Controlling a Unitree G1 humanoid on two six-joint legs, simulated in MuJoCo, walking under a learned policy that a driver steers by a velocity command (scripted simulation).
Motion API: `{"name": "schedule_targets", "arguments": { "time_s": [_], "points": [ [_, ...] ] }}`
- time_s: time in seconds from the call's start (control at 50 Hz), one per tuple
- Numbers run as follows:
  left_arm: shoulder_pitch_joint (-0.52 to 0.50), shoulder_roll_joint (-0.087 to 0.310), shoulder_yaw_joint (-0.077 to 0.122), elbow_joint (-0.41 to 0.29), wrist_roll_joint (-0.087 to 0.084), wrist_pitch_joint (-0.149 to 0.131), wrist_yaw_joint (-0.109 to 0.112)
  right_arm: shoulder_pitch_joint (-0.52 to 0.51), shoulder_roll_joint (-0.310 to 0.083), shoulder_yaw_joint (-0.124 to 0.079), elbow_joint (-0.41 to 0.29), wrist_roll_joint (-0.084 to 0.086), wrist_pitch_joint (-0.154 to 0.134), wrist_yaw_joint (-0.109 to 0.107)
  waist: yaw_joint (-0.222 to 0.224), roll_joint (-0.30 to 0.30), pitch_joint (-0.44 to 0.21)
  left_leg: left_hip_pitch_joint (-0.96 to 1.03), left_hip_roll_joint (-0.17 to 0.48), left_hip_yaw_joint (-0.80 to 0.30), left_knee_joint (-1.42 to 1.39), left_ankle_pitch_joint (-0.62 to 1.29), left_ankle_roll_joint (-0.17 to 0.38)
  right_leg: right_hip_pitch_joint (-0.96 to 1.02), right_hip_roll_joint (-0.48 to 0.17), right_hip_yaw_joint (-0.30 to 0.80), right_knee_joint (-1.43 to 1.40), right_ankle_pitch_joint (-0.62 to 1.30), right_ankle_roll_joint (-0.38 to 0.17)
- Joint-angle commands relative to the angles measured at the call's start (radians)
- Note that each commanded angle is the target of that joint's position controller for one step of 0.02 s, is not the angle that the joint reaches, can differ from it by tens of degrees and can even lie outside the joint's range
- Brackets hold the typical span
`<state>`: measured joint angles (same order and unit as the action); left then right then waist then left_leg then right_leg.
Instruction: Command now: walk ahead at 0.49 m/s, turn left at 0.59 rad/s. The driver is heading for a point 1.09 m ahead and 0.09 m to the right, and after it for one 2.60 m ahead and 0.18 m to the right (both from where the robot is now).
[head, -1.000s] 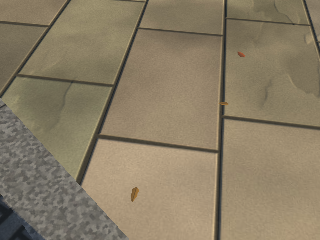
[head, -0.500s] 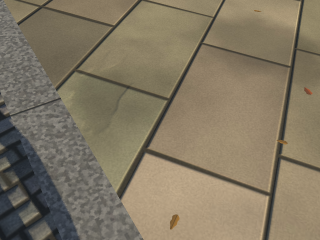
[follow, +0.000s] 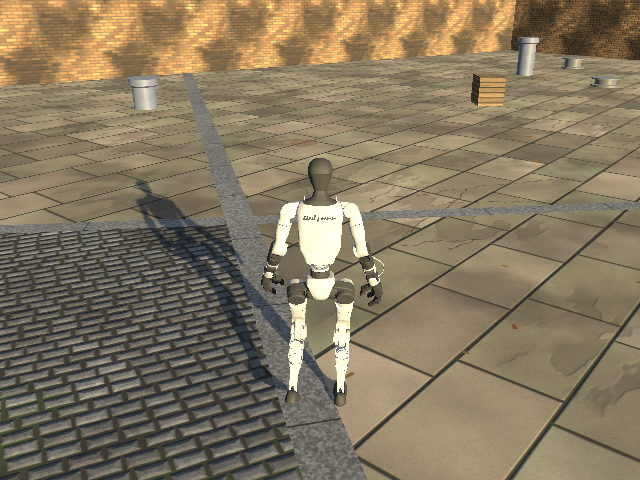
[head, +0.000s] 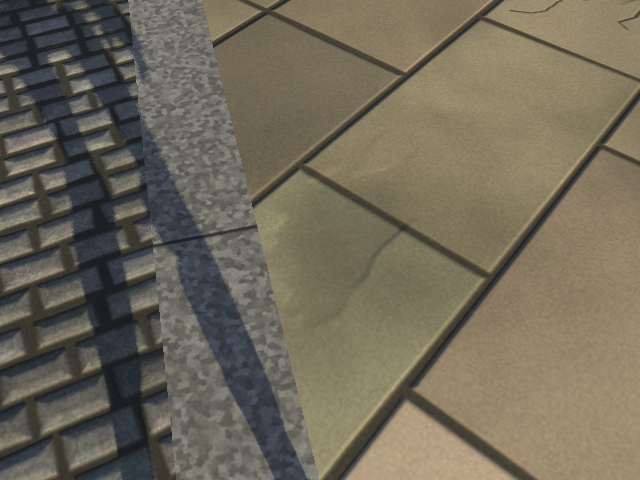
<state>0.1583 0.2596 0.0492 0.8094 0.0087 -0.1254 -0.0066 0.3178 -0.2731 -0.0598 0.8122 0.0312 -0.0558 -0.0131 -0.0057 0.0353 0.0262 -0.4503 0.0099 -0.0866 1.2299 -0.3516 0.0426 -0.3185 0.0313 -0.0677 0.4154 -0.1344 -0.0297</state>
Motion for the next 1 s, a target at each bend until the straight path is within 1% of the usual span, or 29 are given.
{"name": "schedule_targets", "arguments": {
  "time_s": [0.02,0.08,0.12,0.18,0.24,0.28,0.32,0.34,0.36,0.38,0.4,0.42,0.44,0.46,0.48,0.5,0.56,0.62,0.7,0.8,0.82,0.86,0.88,0.9,0.92,0.94,0.96,0.98,1.0],
  "points": [
    [0.035,0.086,0.024,-0.020,0.000,-0.014,-0.004,0.024,-0.031,-0.013,-0.085,0.004,0.005,0.006,0.002,-0.106,-0.043,-0.185,0.120,-0.029,-0.010,0.059,-0.002,0.170,-0.284,0.254,-0.258,0.054,-0.174],
    [0.049,0.127,0.040,0.003,-0.007,-0.019,-0.005,-0.045,-0.025,-0.009,-0.137,-0.007,0.016,0.006,0.002,-0.081,-0.008,-0.263,0.139,-0.027,-0.109,0.129,-0.013,0.168,-0.304,0.162,-0.291,0.156,-0.194],
    [0.076,0.144,0.044,0.019,-0.005,-0.015,-0.005,-0.083,-0.021,-0.004,-0.154,-0.011,0.009,0.012,0.013,-0.069,-0.011,-0.272,0.132,-0.028,-0.214,0.222,-0.013,0.190,-0.294,0.110,-0.294,0.196,-0.195],
    [0.095,0.158,0.042,0.032,-0.015,-0.004,-0.006,-0.184,-0.010,0.009,-0.180,-0.013,-0.008,0.032,0.043,-0.068,0.011,-0.216,0.107,0.031,-0.426,0.354,-0.004,0.193,-0.258,0.023,-0.287,0.206,-0.169],
    [0.153,0.187,0.044,0.058,-0.033,0.012,-0.007,-0.289,-0.013,0.015,-0.220,-0.010,-0.014,0.049,0.078,-0.078,0.038,-0.189,0.087,0.083,-0.551,0.346,0.003,0.245,-0.279,0.016,-0.271,0.159,-0.156],
    [0.180,0.201,0.046,0.079,-0.041,0.027,-0.006,-0.323,-0.032,0.011,-0.245,-0.009,-0.015,0.056,0.075,-0.094,0.049,-0.191,0.073,0.097,-0.602,0.263,0.024,0.316,-0.315,0.028,-0.239,0.188,-0.145],
    [0.178,0.215,0.046,0.091,-0.048,0.042,-0.004,-0.280,-0.064,-0.003,-0.246,-0.015,-0.019,0.058,0.027,-0.119,0.017,-0.079,0.031,0.133,-0.663,0.191,0.056,0.348,-0.322,0.024,-0.138,0.384,-0.124],
    [0.166,0.212,0.040,0.095,-0.049,0.050,-0.003,-0.157,-0.096,-0.025,-0.212,-0.020,-0.022,0.054,-0.051,-0.115,-0.052,0.106,-0.009,0.163,-0.720,0.227,0.078,0.321,-0.287,-0.008,0.013,0.534,-0.102],
    [0.173,0.180,0.025,0.091,-0.039,0.049,-0.001,0.017,-0.159,-0.056,-0.159,-0.024,-0.021,0.042,-0.127,-0.095,-0.162,0.383,0.004,0.135,-0.699,0.265,0.106,0.191,-0.235,-0.038,0.230,0.521,-0.067],
    [0.194,0.094,-0.005,0.052,-0.012,0.038,-0.004,0.182,-0.269,-0.083,-0.137,-0.043,-0.015,0.021,-0.159,0.098,-0.315,0.727,0.279,-0.223,-0.713,0.249,0.202,-0.129,-0.131,-0.065,0.625,0.113,-0.008],
    [0.257,0.047,-0.020,0.055,-0.031,0.013,-0.009,0.180,-0.279,-0.076,-0.142,-0.042,-0.018,0.022,-0.108,0.249,-0.447,0.837,0.444,-0.636,-0.888,0.181,0.312,-0.348,-0.003,0.103,0.880,-0.439,0.012],
    [0.196,0.156,0.012,0.055,-0.065,0.004,-0.012,0.139,-0.187,-0.051,-0.143,-0.041,-0.025,0.029,-0.125,0.123,-0.333,0.739,0.411,-0.526,-0.904,0.169,0.264,-0.435,-0.055,0.195,0.952,-0.402,0.002],
    [0.133,0.155,0.016,0.031,-0.073,0.005,-0.012,0.077,-0.143,-0.037,-0.142,-0.035,-0.029,0.031,-0.094,0.103,-0.210,0.610,0.370,-0.345,-0.910,0.212,0.221,-0.458,-0.104,0.169,0.925,-0.320,-0.008],
    [0.108,0.135,0.016,0.033,-0.057,0.013,-0.005,0.003,-0.108,-0.028,-0.140,-0.032,-0.034,0.037,-0.054,0.039,-0.146,0.482,0.320,-0.236,-0.942,0.254,0.189,-0.418,-0.145,0.159,0.861,-0.239,-0.003],
    [0.102,0.131,0.025,0.043,-0.041,0.032,0.003,-0.053,-0.057,-0.017,-0.140,-0.031,-0.044,0.042,-0.024,0.035,-0.091,0.397,0.260,-0.135,-0.985,0.279,0.148,-0.374,-0.171,0.164,0.806,-0.172,-0.009],
    [0.153,0.109,0.025,0.049,-0.043,0.049,0.001,-0.074,-0.065,-0.020,-0.134,-0.037,-0.054,0.040,0.011,0.098,-0.092,0.338,0.267,-0.090,-1.022,0.310,0.157,-0.309,-0.182,0.170,0.796,-0.121,0.002],
    [0.151,0.072,0.026,0.051,-0.046,0.077,0.001,-0.075,-0.066,-0.029,-0.098,-0.050,-0.076,0.031,0.032,0.038,-0.043,0.293,0.248,0.033,-1.078,0.410,0.158,-0.322,-0.173,0.183,0.759,-0.043,0.017],
    [0.075,0.057,0.027,0.020,-0.037,0.080,0.000,-0.040,-0.074,-0.035,-0.064,-0.053,-0.074,0.012,0.015,0.020,0.001,0.335,0.243,0.123,-1.093,0.453,0.146,-0.411,-0.156,0.204,0.624,0.082,0.024],
    [-0.046,0.033,0.015,-0.025,-0.026,0.075,-0.025,-0.019,-0.108,-0.044,-0.039,-0.044,-0.066,-0.005,-0.023,0.010,0.044,0.375,0.245,0.215,-1.115,0.423,0.124,-0.406,-0.141,0.132,0.399,0.222,0.013],
    [-0.179,0.024,0.005,-0.107,-0.028,0.071,-0.056,0.048,-0.133,-0.055,0.006,-0.025,-0.036,-0.012,-0.068,0.001,0.089,0.536,0.292,0.271,-1.049,0.513,0.109,-0.463,-0.129,0.049,0.271,0.132,-0.029],
    [-0.186,0.028,0.007,-0.121,-0.030,0.072,-0.063,0.044,-0.140,-0.057,0.009,-0.022,-0.028,-0.013,-0.061,0.008,0.085,0.556,0.296,0.285,-1.018,0.585,0.100,-0.446,-0.118,0.027,0.256,0.089,-0.043],
    [-0.150,0.054,0.021,-0.136,-0.034,0.075,-0.068,0.019,-0.171,-0.063,0.002,-0.017,-0.015,-0.018,-0.021,0.045,0.030,0.571,0.291,0.313,-0.902,0.917,0.078,-0.322,-0.055,-0.040,0.249,-0.008,-0.080],
    [-0.084,0.080,0.035,-0.130,-0.038,0.077,-0.067,0.005,-0.188,-0.067,-0.002,-0.014,-0.007,-0.021,0.021,0.069,-0.018,0.569,0.285,0.323,-0.797,1.080,0.066,-0.224,-0.013,-0.069,0.256,-0.059,-0.103],
    [0.041,0.124,0.059,-0.105,-0.042,0.079,-0.062,-0.016,-0.201,-0.068,-0.007,-0.010,0.000,-0.023,0.095,0.069,-0.088,0.530,0.262,0.337,-0.622,1.146,0.046,-0.052,0.031,-0.082,0.215,-0.053,-0.134],
    [0.202,0.192,0.095,-0.067,-0.038,0.083,-0.045,-0.025,-0.198,-0.063,-0.015,-0.007,-0.002,-0.025,0.178,0.030,-0.172,0.375,0.217,0.345,-0.371,0.995,0.005,0.227,0.042,-0.022,0.142,0.008,-0.176],
    [0.265,0.308,0.122,-0.054,-0.036,0.089,-0.023,0.043,-0.075,-0.028,-0.056,-0.046,-0.021,-0.017,0.118,-0.225,-0.249,-0.045,0.085,0.320,0.011,0.176,-0.059,0.577,-0.214,0.421,0.127,-0.001,-0.305],
    [0.260,0.308,0.109,-0.087,-0.027,0.072,-0.029,0.043,-0.045,-0.004,-0.089,-0.027,-0.068,-0.002,0.089,-0.231,-0.419,-0.267,-0.066,0.059,0.218,-0.263,-0.066,0.738,-0.376,0.932,-0.074,-0.168,-0.447],
    [0.255,0.225,0.086,-0.083,-0.020,0.062,-0.035,-0.096,-0.120,-0.024,-0.117,0.013,-0.095,0.011,0.139,-0.124,-0.330,-0.375,-0.006,-0.026,0.233,-0.181,-0.038,0.695,-0.352,0.828,-0.133,-0.156,-0.372],
    [0.198,0.184,0.075,-0.086,-0.028,0.054,-0.035,-0.129,-0.116,-0.020,-0.131,0.018,-0.106,0.011,0.103,-0.092,-0.205,-0.385,0.038,-0.014,0.151,-0.085,-0.015,0.547,-0.316,0.674,-0.129,-0.085,-0.330]
  ]
}}
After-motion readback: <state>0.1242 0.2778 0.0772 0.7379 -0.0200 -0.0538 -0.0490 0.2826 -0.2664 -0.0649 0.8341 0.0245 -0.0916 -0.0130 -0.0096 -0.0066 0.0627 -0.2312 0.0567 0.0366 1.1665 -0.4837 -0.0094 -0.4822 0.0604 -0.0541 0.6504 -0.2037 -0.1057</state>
